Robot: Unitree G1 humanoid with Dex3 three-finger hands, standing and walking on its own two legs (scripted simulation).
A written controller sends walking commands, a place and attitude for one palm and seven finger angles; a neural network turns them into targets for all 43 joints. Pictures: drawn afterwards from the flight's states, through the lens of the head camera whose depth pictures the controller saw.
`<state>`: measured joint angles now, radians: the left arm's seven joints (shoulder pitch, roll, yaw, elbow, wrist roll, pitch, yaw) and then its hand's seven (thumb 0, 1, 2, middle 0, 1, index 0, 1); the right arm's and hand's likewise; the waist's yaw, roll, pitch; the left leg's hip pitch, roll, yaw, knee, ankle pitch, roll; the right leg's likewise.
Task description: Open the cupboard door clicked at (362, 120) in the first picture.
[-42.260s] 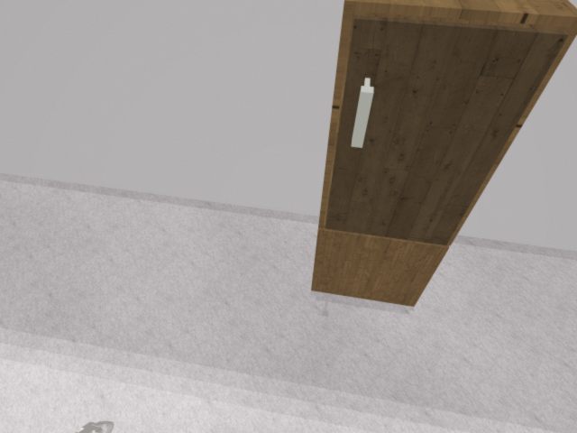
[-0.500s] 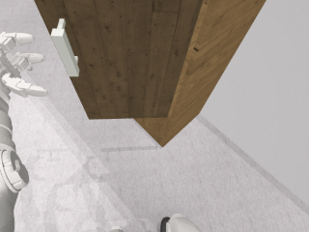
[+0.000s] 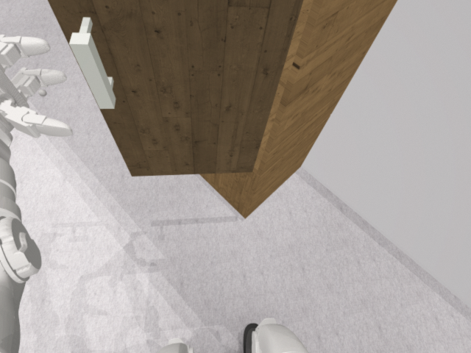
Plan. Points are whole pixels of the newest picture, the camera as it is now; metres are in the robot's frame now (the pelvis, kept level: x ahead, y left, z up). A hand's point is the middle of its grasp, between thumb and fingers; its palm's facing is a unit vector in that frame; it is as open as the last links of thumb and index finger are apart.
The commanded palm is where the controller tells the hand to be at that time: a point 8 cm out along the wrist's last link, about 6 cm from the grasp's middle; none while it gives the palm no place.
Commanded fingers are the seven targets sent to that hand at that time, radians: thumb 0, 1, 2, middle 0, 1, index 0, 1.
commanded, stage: slide the fingers in behind the handle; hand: left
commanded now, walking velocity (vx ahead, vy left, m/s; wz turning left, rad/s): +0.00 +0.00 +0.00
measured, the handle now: (97, 65) +0.56 +0.19 +0.11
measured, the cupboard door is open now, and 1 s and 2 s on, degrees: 50 50 50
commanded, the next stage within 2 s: close the thumb around the handle in 1.58 s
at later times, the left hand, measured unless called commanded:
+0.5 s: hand (66, 92) +0.50 +0.23 +0.11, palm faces -0.02 -1.00 +0.01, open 14.0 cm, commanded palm +0.48 +0.27 +0.11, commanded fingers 0.00 -0.50 0.30 -0.30 -1.20 -0.30 -1.20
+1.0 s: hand (89, 95) +0.50 +0.19 +0.11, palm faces +0.00 -1.00 +0.00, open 14.0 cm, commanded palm +0.47 +0.24 +0.11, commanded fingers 0.00 -0.50 0.30 -0.30 -1.20 -0.30 -1.20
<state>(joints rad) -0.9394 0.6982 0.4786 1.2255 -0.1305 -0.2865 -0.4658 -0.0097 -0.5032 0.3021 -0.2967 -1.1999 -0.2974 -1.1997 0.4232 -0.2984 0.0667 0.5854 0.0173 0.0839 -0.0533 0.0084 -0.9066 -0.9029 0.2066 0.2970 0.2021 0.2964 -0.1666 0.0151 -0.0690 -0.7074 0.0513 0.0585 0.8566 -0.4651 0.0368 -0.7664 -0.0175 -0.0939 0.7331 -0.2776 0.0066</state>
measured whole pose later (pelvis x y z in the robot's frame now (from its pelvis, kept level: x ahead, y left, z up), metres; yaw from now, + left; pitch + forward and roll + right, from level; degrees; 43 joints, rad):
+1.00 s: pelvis +0.00 -0.01 +0.00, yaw +0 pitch +16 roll -2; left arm -0.89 0.51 0.39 1.15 -0.13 -0.31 -0.31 -0.01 -0.50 0.30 -0.30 -1.20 -0.30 -1.20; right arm 0.41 -0.28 0.04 0.60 0.01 0.07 -0.03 0.01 -0.91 -0.90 0.21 0.30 0.20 0.30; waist -0.14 0.03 -0.08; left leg -0.65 0.05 0.06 0.82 -0.46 0.03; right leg -0.72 -0.02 -0.09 0.73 -0.29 0.00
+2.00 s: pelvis +0.00 -0.01 +0.00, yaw +0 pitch +17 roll -2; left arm -0.92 0.47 0.36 1.17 -0.11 -0.33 -0.24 -0.01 -0.06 0.49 -0.32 -1.25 -0.33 -1.25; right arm 0.41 -0.28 0.03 0.62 0.00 0.04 -0.02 0.01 -0.91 -0.90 0.21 0.30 0.20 0.30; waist -0.15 0.04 -0.08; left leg -0.65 0.04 0.06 0.81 -0.45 0.02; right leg -0.74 -0.02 -0.08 0.74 -0.29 -0.01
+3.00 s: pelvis +0.01 -0.01 +0.02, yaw -2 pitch +10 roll -1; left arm -0.29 0.15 0.22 0.43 -0.20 -0.21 -0.03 0.02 0.66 0.72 -0.33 -1.33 -0.32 -1.29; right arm 0.34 -0.25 0.00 0.56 0.03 0.02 0.02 0.01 -0.91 -0.90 0.20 0.30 0.20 0.30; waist -0.05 0.05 -0.11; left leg -0.43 0.04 0.11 0.68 -0.42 0.02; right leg -0.55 -0.01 -0.04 0.64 -0.27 0.00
